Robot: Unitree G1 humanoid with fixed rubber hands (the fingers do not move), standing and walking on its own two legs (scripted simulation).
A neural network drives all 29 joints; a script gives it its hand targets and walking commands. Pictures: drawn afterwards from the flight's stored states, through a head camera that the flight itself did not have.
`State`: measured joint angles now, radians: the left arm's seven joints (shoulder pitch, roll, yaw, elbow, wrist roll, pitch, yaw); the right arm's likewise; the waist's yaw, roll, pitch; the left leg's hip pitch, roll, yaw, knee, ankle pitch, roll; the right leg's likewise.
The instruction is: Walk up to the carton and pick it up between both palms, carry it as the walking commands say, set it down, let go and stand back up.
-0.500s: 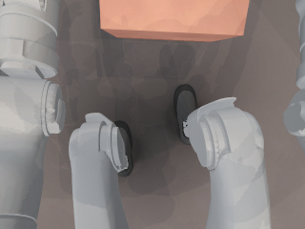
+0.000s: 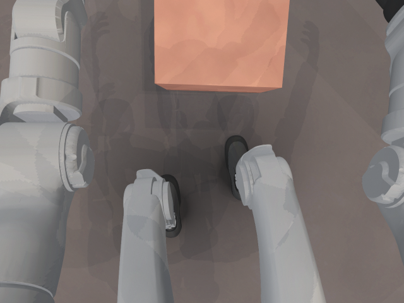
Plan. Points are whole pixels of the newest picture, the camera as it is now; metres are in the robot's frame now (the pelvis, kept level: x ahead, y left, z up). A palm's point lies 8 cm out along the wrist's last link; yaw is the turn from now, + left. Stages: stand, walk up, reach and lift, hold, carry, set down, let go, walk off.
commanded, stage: set down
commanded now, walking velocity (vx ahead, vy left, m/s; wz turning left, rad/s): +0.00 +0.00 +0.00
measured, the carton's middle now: (217, 33) +0.56 -0.13 -0.39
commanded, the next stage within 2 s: let go in 0.66 s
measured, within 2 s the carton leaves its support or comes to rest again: neither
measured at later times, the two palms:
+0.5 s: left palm out of the picture +0.61 +0.08 +0.05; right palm out of the picture +0.47 -0.36 +0.04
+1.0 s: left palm out of the picture +0.51 +0.12 +0.09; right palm out of the picture +0.40 -0.34 +0.10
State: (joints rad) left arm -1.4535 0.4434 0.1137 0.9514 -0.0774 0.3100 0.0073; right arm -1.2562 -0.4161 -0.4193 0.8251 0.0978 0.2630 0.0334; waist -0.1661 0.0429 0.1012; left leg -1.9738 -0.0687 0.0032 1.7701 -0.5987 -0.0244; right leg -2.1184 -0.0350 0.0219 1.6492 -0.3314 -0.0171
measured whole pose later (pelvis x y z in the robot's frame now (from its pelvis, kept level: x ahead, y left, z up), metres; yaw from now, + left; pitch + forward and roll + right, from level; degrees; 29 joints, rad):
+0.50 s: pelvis +0.03 +0.00 +0.13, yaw -1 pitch +46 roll +4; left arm -1.28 0.39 0.21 0.91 0.00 0.28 -0.05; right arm -1.09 -0.36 -0.43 0.78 0.06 0.24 0.08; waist -0.16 0.04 -0.02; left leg -1.59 -0.05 0.00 1.22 -0.44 -0.02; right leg -1.72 -0.02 0.03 1.13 -0.21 -0.01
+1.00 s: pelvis +0.06 -0.02 +0.21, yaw -2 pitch +37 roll +4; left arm -0.71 0.22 0.21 0.62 0.07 0.20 0.05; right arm -0.59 -0.32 -0.29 0.58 0.02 0.17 0.17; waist -0.12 0.00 -0.01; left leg -1.16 -0.04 -0.01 0.87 -0.35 -0.02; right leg -1.30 -0.02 0.02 0.82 -0.16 -0.03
